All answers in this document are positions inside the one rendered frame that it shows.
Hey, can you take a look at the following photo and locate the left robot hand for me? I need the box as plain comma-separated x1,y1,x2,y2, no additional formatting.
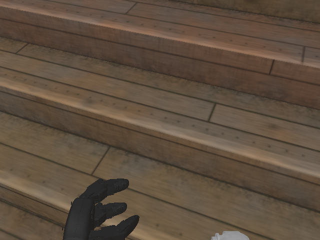
62,178,140,240

